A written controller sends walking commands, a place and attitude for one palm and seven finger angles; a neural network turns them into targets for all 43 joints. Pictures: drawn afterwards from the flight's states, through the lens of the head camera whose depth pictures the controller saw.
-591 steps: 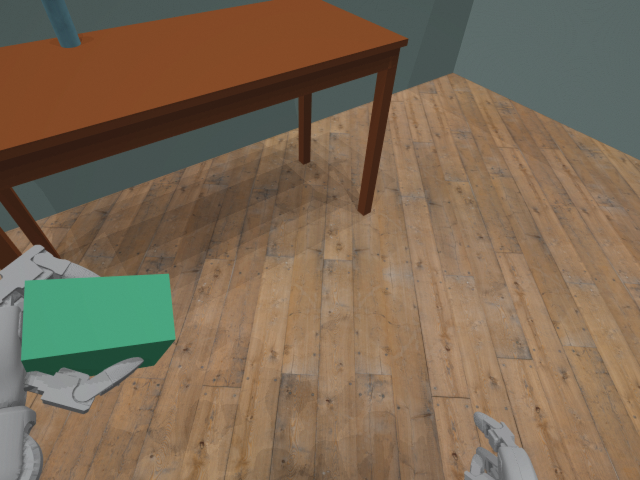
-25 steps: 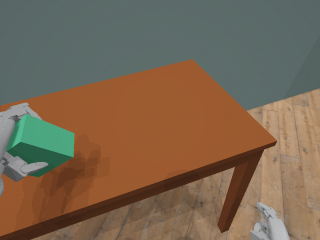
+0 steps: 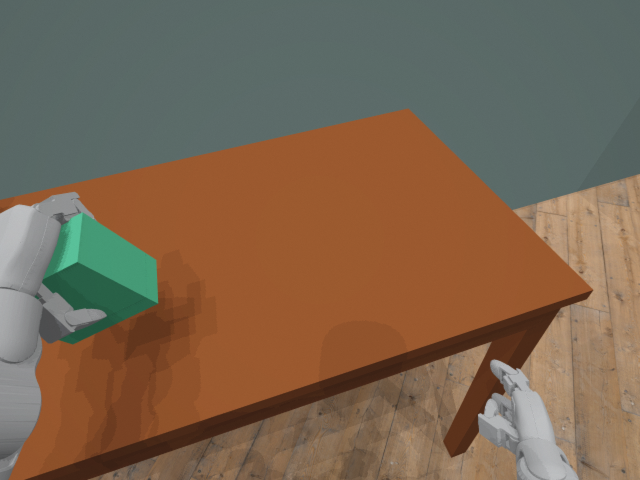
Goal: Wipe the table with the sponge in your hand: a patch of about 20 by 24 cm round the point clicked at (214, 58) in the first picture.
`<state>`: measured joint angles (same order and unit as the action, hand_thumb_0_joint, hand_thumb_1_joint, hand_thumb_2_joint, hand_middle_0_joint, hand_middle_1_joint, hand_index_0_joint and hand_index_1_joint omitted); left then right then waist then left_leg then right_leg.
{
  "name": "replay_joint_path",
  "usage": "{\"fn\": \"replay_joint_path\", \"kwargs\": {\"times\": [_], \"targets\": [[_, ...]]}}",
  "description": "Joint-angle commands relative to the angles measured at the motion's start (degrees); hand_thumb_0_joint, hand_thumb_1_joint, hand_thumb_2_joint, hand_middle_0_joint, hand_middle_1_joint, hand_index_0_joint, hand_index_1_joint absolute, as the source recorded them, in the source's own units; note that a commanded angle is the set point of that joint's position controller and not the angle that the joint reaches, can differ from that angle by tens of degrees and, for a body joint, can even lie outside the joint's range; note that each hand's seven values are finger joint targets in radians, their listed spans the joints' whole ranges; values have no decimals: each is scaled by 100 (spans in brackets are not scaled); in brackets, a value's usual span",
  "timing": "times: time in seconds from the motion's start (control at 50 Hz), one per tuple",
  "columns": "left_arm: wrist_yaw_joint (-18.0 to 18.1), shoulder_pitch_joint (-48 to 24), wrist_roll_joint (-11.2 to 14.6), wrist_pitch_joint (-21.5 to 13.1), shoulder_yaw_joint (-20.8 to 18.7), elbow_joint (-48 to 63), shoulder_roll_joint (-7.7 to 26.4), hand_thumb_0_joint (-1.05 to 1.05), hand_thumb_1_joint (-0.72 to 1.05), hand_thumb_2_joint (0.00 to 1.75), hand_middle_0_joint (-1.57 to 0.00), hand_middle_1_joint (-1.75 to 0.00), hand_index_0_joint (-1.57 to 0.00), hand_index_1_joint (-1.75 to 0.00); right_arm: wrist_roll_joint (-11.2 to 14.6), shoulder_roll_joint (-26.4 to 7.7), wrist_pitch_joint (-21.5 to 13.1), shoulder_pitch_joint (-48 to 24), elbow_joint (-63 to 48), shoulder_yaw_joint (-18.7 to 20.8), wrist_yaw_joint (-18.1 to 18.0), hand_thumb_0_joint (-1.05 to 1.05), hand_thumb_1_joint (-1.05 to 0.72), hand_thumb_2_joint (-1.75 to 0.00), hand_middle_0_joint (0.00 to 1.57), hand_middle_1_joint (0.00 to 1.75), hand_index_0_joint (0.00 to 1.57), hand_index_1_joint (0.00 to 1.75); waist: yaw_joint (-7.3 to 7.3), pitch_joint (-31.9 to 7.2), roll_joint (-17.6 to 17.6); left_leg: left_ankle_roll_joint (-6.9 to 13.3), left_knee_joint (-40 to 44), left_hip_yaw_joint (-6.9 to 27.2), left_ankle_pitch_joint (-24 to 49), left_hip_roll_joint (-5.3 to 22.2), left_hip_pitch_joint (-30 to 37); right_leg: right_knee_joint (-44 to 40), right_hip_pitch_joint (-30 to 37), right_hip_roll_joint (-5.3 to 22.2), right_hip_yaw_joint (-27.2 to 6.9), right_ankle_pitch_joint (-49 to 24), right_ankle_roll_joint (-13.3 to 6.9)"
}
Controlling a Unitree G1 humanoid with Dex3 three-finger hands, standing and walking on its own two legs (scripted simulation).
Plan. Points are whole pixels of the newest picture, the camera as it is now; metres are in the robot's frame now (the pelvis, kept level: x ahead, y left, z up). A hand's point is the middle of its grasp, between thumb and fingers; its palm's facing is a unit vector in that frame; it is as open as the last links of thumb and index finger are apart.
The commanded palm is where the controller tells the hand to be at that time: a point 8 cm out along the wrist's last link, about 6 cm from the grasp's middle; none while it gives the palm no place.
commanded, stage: turn the palm down, sponge in hand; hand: left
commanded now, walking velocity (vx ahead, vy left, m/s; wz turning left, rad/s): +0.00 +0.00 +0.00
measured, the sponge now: (90, 289) +0.25 +0.29 +0.16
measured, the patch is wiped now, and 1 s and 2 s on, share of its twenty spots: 0.00 0.00 0.00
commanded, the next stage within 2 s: move the sponge above the wiping area in 0.78 s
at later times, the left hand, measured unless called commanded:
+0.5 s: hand (85, 308) +0.21 +0.26 +0.18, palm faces +0.21 -0.15 -0.97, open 10.0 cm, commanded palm +0.16 +0.27 +0.27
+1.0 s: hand (99, 290) +0.23 +0.25 +0.19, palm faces +0.19 -0.07 -0.98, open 10.0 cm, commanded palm +0.17 +0.26 +0.27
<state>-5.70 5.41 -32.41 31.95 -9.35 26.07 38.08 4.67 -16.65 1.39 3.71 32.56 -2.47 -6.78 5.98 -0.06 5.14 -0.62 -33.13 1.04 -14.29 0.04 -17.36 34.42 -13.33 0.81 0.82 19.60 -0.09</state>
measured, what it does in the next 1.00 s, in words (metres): stands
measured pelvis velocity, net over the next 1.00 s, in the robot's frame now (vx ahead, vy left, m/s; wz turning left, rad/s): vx -0.01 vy -0.02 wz -0.01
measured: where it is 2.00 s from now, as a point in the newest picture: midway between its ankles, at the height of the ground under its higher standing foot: outside the picture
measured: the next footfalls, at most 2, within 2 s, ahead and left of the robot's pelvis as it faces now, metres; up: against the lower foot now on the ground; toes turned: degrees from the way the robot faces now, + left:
none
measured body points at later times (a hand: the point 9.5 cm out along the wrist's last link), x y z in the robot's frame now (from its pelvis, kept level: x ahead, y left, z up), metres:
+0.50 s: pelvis -0.03 -0.01 +0.00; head -0.04 -0.05 +0.45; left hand +0.19 +0.27 +0.23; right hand +0.24 -0.20 -0.07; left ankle +0.04 +0.13 -0.73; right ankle -0.01 -0.12 -0.73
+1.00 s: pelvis -0.01 -0.02 +0.00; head -0.04 -0.07 +0.45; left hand +0.21 +0.25 +0.24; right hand +0.24 -0.22 -0.07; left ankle +0.04 +0.13 -0.73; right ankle -0.01 -0.12 -0.73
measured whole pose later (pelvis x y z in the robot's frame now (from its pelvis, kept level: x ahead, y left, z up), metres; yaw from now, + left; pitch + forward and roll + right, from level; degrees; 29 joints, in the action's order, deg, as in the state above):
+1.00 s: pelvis -0.01 -0.02 +0.00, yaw +0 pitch -4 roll +1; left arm -6.0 4.3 -44.3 25.4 -0.1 22.7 37.2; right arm 2.6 -15.9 -1.3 2.1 36.7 -3.5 -5.8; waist 7.5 0.0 6.2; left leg -2.2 -30.0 1.4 -12.1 1.4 -13.5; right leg 33.1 -10.6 -0.6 1.0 18.3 -2.0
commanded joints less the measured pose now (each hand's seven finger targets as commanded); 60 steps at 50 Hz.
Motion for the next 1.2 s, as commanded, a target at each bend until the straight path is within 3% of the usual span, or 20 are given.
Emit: {"fn": "replay_joint_path", "kwargs": {"times": [0.0,0.06,0.08,0.1,0.16,0.26,0.32,0.38,0.46,0.52,0.56,0.66,0.72,0.78,0.86,0.92,0.96,1.06,1.08,1.18], "targets": [[53,-1278,-767,-500,-565,1912,1685,0,10,130,-120,-160,-120,-160,-128,-302,-478,-1526,-1183,7,47,0,-90,-90,20,30,20,30,186,-1655,408,205,579,239,1301,6,1055,-536,156,-33,25,-1040,-215],[285,-1480,-1097,-518,-1227,1736,2261,0,10,130,-120,-160,-120,-160,-165,-312,-483,-1790,-999,-13,42,0,-90,-90,20,30,20,30,381,-1541,512,149,797,393,1157,6,989,-582,279,-174,-145,-839,-367],[356,-1631,-1044,-541,-905,1631,1859,0,10,130,-120,-160,-120,-160,-176,-262,-454,-1676,-990,-17,40,0,-90,-90,20,30,20,30,279,-1437,417,141,815,343,1108,46,898,-631,281,-80,76,-810,-316],[458,-1644,-1073,-529,-1100,1244,2008,0,10,130,-120,-160,-120,-160,-174,-283,-437,-1596,-853,2,45,0,-90,-90,20,30,20,30,310,-1394,390,95,871,385,1054,80,892,-674,235,-50,-6,-717,-305],[516,-1722,-809,-365,-956,592,1640,0,10,130,-120,-160,-120,-160,-59,-294,-400,-1865,-742,14,49,0,-90,-90,20,30,20,30,339,-832,144,32,1076,401,391,77,764,-900,47,-134,-74,-412,-315],[189,-1354,-775,-259,-268,186,953,0,10,130,-120,-160,-120,-160,36,-261,-401,-2015,-839,-64,45,0,-90,-90,20,30,20,30,257,-608,-187,77,1163,290,-140,4,605,-1003,-74,-65,-19,-268,-219],[112,-1513,-831,-386,224,568,679,0,10,130,-120,-160,-120,-160,13,-283,-439,-1897,-900,-43,34,0,-90,-90,20,30,20,30,150,-701,-25,118,1167,287,-444,0,629,-980,-81,31,47,-169,-158],[237,-1883,-1099,-502,112,1099,913,0,10,130,-120,-160,-120,-160,-39,-251,-585,-1986,-954,-30,-13,0,-90,-90,20,30,20,30,178,-1070,3,172,1091,259,-447,-61,717,-910,91,-10,-56,-4,-209],[461,-2332,-1554,-588,-775,1448,2076,0,10,130,-120,-160,-120,-160,-201,-307,-652,-2125,-799,-30,-53,0,-90,-90,20,30,20,30,359,-1397,352,164,886,273,230,-186,953,-978,233,-95,-537,10,-386],[567,-2273,-1540,-635,-643,926,1820,0,10,130,-120,-160,-120,-160,-242,-280,-589,-1916,-689,-19,-7,0,-90,-90,20,30,20,30,312,-1253,360,126,772,258,767,-183,1001,-1080,199,-5,-493,-311,-401],[540,-2170,-1414,-517,-741,393,1756,0,10,130,-120,-160,-120,-160,-178,-301,-547,-2039,-603,11,35,0,-90,-90,20,30,20,30,363,-915,58,108,734,262,727,-172,954,-1250,61,-60,-728,-303,-440],[174,-1595,-1006,-402,-255,-383,1039,0,10,130,-120,-160,-120,-160,-34,-290,-488,-2060,-637,-24,87,0,-90,-90,20,30,20,30,249,-352,-545,126,713,115,367,-120,661,-1409,-245,58,-606,-107,-230],[8,-1392,-937,-453,91,-55,813,0,10,130,-120,-160,-120,-160,-31,-302,-499,-1847,-761,-11,87,0,-90,-90,20,30,20,30,169,-622,-557,172,629,46,371,-111,670,-1286,-146,152,-399,-257,-107],[-22,-1427,-1016,-496,115,398,862,0,10,130,-120,-160,-120,-160,-50,-300,-576,-1900,-878,-4,83,0,-90,-90,20,30,20,30,152,-786,-544,205,521,29,383,-118,726,-1247,-144,148,-432,-190,-132],[190,-2024,-1458,-618,-700,1191,1959,0,10,130,-120,-160,-120,-160,-180,-315,-661,-2081,-845,-9,62,0,-90,-90,20,30,20,30,341,-1360,82,196,502,136,901,-208,1019,-1025,165,60,-705,-669,-298],[384,-2100,-1587,-667,-743,777,1931,0,10,130,-120,-160,-120,-160,-250,-333,-603,-1782,-718,28,82,0,-90,-90,20,30,20,30,285,-1340,176,176,499,157,1329,-206,1041,-985,294,79,-628,-1224,-330],[481,-1983,-1517,-618,-985,724,2035,0,10,130,-120,-160,-120,-160,-214,-330,-588,-1929,-675,59,119,0,-90,-90,20,30,20,30,398,-1303,210,138,507,200,1409,-206,1065,-1006,383,2,-801,-1369,-425],[307,-1007,-1033,-435,-749,83,1346,0,10,130,-120,-160,-120,-160,-107,-320,-448,-1989,-679,40,189,0,-90,-90,20,30,20,30,356,-752,-263,114,627,152,1128,-110,810,-1118,182,41,-554,-1262,-278],[224,-946,-956,-463,-434,205,1045,0,10,130,-120,-160,-120,-160,-84,-324,-407,-1825,-736,48,191,0,-90,-90,20,30,20,30,241,-713,-345,138,648,98,997,-36,753,-1119,135,110,-330,-1193,-180],[76,-1162,-940,-513,167,381,619,0,10,130,-120,-160,-120,-160,-17,-306,-480,-1812,-869,8,104,0,-90,-90,20,30,20,30,121,-513,-361,163,846,165,228,-34,700,-1208,-184,77,-102,-383,-140]]}}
